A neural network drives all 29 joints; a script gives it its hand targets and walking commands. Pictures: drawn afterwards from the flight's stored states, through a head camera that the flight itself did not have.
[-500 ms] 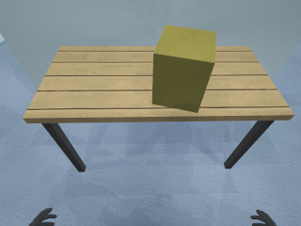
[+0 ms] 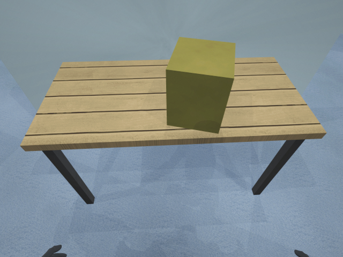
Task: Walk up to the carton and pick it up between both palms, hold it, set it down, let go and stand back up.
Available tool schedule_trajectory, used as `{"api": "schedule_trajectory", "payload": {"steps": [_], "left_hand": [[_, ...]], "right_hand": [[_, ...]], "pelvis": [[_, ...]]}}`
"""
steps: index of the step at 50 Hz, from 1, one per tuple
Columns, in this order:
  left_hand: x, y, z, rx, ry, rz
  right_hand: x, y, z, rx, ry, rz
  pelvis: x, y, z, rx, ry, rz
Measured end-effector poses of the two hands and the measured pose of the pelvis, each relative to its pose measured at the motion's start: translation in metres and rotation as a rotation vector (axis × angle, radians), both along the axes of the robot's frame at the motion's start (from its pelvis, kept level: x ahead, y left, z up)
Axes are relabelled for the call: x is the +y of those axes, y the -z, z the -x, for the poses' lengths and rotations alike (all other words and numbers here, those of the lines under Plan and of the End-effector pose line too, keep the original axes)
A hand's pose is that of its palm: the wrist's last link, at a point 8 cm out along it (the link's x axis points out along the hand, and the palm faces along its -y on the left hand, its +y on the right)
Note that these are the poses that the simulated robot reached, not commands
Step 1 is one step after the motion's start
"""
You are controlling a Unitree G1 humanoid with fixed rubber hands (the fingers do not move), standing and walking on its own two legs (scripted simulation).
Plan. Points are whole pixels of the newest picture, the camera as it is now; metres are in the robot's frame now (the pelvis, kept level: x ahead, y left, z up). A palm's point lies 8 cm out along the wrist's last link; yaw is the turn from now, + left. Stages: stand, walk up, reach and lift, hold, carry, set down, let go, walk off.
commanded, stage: walk up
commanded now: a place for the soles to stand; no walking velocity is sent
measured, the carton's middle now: (199, 86) +0.68 -0.09 +0.00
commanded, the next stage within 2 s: none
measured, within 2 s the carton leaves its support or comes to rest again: neither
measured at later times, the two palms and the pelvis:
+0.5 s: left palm out of the picture +0.14 +0.27 -0.10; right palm out of the picture +0.16 -0.42 -0.11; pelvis +0.09 -0.07 -0.02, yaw -1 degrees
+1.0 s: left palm (104, 181) +0.35 +0.22 -0.11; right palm (322, 203) +0.29 -0.44 -0.13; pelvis +0.22 -0.10 -0.03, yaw +3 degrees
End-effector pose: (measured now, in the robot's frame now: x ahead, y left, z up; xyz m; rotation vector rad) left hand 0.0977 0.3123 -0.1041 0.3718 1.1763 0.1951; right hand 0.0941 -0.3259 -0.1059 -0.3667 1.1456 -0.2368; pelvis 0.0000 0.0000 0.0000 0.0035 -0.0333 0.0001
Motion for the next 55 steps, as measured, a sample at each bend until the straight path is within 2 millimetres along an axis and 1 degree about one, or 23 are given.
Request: {"api": "schedule_trajectory", "payload": {"steps": [3, 5, 8, 11, 13, 15, 17, 19, 22, 24, 26, 28, 31, 32, 34, 37, 40, 42, 44, 46, 49, 52, 55], "left_hand": [[0.002, 0.000, -0.002, -0.005, 0.008, 0.004], [0.004, -0.001, -0.006, -0.015, 0.014, 0.009], [0.005, -0.004, -0.019, -0.021, 0.044, -0.007], [-0.002, -0.009, -0.035, -0.038, 0.069, -0.010], [-0.009, -0.011, -0.046, -0.048, 0.083, -0.014], [-0.016, -0.009, -0.054, -0.057, 0.084, -0.033], [-0.021, -0.003, -0.055, -0.068, 0.068, -0.057], [-0.028, 0.000, -0.048, -0.059, 0.043, -0.059], [-0.038, 0.000, -0.039, -0.043, -0.010, -0.046], [-0.042, -0.001, -0.038, -0.040, -0.035, -0.036], [-0.043, 0.000, -0.041, -0.038, -0.048, -0.027], [-0.041, 0.004, -0.049, -0.033, -0.051, -0.019], [-0.036, 0.018, -0.072, -0.028, -0.038, -0.011], [-0.037, 0.023, -0.083, -0.030, -0.032, -0.009], [-0.043, 0.026, -0.107, -0.038, -0.012, -0.002], [-0.054, 0.022, -0.147, -0.071, 0.026, 0.011], [-0.065, 0.017, -0.182, -0.098, 0.050, 0.016], [-0.072, 0.014, -0.201, -0.111, 0.052, 0.011], [-0.078, 0.012, -0.218, -0.126, 0.050, -0.003], [-0.084, 0.013, -0.232, -0.144, 0.046, -0.026], [-0.094, 0.011, -0.245, -0.155, 0.045, -0.039], [-0.099, 0.008, -0.253, -0.161, 0.032, -0.042], [-0.100, 0.009, -0.259, -0.158, 0.009, -0.034]], "right_hand": [[-0.001, -0.001, 0.001, -0.008, 0.005, 0.000], [-0.009, -0.003, 0.006, -0.022, 0.016, 0.014], [-0.031, -0.006, 0.024, -0.022, 0.054, 0.056], [-0.059, -0.010, 0.043, 0.018, 0.088, 0.097], [-0.078, -0.008, 0.047, 0.040, 0.101, 0.112], [-0.097, -0.002, 0.042, 0.051, 0.102, 0.124], [-0.111, 0.007, 0.029, 0.058, 0.090, 0.132], [-0.113, 0.010, 0.006, 0.045, 0.072, 0.120], [-0.105, 0.006, -0.034, -0.001, 0.016, 0.091], [-0.098, 0.002, -0.056, -0.020, -0.019, 0.070], [-0.090, -0.002, -0.075, -0.029, -0.045, 0.051], [-0.084, -0.005, -0.092, -0.037, -0.063, 0.043], [-0.080, -0.005, -0.111, -0.051, -0.077, 0.069], [-0.080, -0.005, -0.114, -0.054, -0.074, 0.081], [-0.081, -0.007, -0.116, -0.053, -0.052, 0.087], [-0.085, -0.014, -0.119, -0.029, -0.029, 0.095], [-0.094, -0.018, -0.126, -0.003, -0.019, 0.105], [-0.101, -0.015, -0.134, 0.015, -0.019, 0.103], [-0.108, -0.008, -0.145, 0.026, -0.020, 0.094], [-0.114, 0.005, -0.161, 0.027, -0.021, 0.078], [-0.113, 0.020, -0.189, 0.020, -0.028, 0.046], [-0.106, 0.027, -0.216, 0.009, -0.051, 0.021], [-0.099, 0.030, -0.235, -0.003, -0.078, 0.009]], "pelvis": [[0.000, 0.001, -0.002, 0.000, 0.003, -0.004], [-0.002, 0.003, -0.006, 0.003, 0.012, -0.015], [-0.009, 0.006, -0.013, 0.003, 0.023, -0.027], [-0.021, 0.008, -0.022, -0.008, 0.032, -0.037], [-0.031, 0.011, -0.030, -0.017, 0.040, -0.037], [-0.044, 0.020, -0.041, -0.026, 0.043, -0.036], [-0.057, 0.030, -0.050, -0.035, 0.036, -0.016], [-0.063, 0.031, -0.059, -0.036, 0.041, -0.001], [-0.067, 0.024, -0.074, -0.038, 0.039, 0.017], [-0.068, 0.019, -0.085, -0.036, 0.031, 0.022], [-0.069, 0.017, -0.098, -0.029, 0.021, 0.029], [-0.068, 0.017, -0.112, -0.024, 0.011, 0.034], [-0.064, 0.026, -0.133, -0.019, 0.003, 0.031], [-0.063, 0.028, -0.138, -0.023, 0.002, 0.017], [-0.063, 0.028, -0.150, -0.021, -0.006, 0.007], [-0.068, 0.022, -0.167, -0.017, -0.015, 0.000], [-0.074, 0.018, -0.182, -0.013, -0.022, 0.001], [-0.080, 0.018, -0.191, -0.010, -0.027, 0.003], [-0.086, 0.021, -0.200, -0.005, -0.033, 0.005], [-0.095, 0.028, -0.209, -0.003, -0.037, 0.003], [-0.102, 0.031, -0.218, -0.007, -0.047, 0.015], [-0.105, 0.030, -0.225, -0.005, -0.056, 0.011], [-0.104, 0.030, -0.231, -0.003, -0.063, 0.003]]}}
